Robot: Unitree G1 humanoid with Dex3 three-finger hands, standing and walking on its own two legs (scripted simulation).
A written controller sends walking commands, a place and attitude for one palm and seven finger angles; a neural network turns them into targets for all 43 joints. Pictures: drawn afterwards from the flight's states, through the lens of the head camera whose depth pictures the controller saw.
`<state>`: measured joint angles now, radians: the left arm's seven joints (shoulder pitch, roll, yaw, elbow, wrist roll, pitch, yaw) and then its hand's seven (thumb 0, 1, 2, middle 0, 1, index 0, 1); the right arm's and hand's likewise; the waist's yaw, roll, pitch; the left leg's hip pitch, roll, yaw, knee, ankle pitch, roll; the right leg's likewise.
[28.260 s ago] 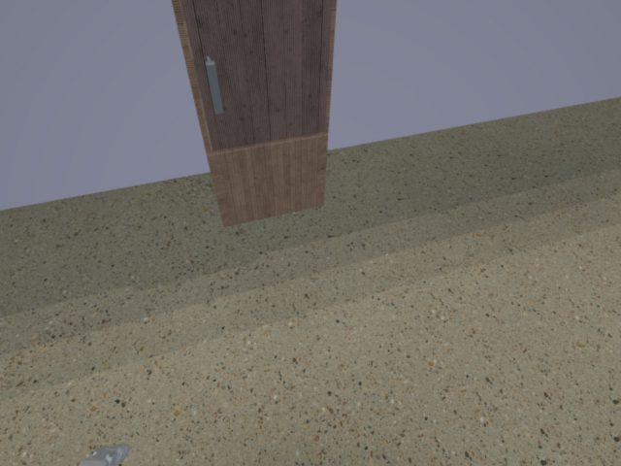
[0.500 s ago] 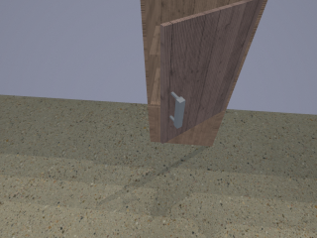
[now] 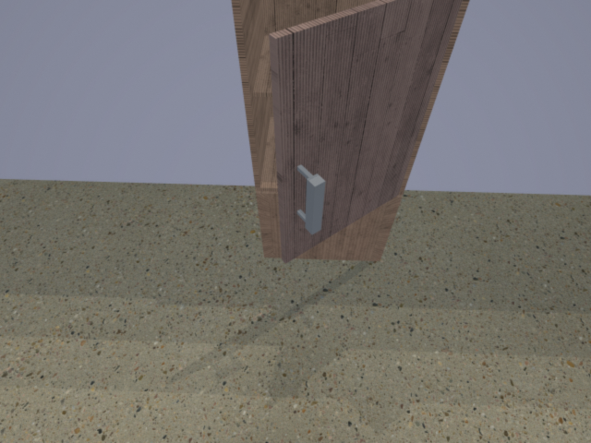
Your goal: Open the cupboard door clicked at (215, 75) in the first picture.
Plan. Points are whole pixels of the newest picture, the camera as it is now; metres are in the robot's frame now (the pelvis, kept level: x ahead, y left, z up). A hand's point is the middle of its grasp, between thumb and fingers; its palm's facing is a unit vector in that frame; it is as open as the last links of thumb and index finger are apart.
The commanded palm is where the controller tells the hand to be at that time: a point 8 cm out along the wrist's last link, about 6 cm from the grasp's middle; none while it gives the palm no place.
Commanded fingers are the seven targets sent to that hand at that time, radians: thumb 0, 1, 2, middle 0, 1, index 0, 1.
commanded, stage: walk to a spot facing it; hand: left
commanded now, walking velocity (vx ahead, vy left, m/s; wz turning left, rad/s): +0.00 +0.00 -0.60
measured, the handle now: (307, 199) +0.59 +0.01 -0.09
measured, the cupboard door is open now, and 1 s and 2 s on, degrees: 38 38 38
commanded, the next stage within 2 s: none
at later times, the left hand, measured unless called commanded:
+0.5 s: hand out of the picture +0.08 +0.15 -0.16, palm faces -0.18 -0.94 -0.29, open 7.3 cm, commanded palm none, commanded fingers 0.00 0.90 0.90 -0.20 -0.30 -0.20 -0.30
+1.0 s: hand (214, 393) +0.22 +0.15 -0.17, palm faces -0.47 -0.85 -0.24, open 7.3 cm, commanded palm none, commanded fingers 0.00 0.90 0.90 -0.20 -0.30 -0.20 -0.30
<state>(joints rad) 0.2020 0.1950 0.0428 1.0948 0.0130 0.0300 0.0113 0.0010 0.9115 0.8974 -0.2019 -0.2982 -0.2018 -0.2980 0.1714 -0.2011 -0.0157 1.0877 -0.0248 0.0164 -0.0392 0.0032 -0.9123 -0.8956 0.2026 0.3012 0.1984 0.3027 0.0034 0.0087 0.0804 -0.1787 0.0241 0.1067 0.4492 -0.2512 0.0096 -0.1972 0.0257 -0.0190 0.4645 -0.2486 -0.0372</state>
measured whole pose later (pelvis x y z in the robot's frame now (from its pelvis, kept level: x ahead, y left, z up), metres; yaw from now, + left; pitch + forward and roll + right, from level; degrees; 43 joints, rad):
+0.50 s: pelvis +0.00 -0.04 +0.00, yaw -16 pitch +2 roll +3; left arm 0.24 0.18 0.07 0.95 0.02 0.03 0.02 0.00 0.91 0.90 -0.20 -0.30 -0.20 -0.30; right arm 0.07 -0.23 -0.06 0.93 -0.01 0.06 -0.04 0.01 -0.91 -0.90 0.20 0.30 0.20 0.30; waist 0.03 0.00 0.13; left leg -0.47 0.03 -0.03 1.06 -0.40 -0.06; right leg -0.25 0.10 0.11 0.46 -0.22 -0.10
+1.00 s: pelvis +0.03 +0.00 +0.00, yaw -32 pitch +1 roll -2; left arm 0.17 0.29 0.10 0.89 0.02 0.06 -0.03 0.00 0.91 0.90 -0.20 -0.30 -0.20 -0.30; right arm 0.19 -0.20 -0.01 0.87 -0.04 0.01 -0.04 0.00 -0.91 -0.90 0.21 0.30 0.20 0.30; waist 0.03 -0.01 0.12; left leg -0.22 0.07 0.03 0.50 -0.30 0.00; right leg -0.51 0.02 0.01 1.05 -0.46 0.06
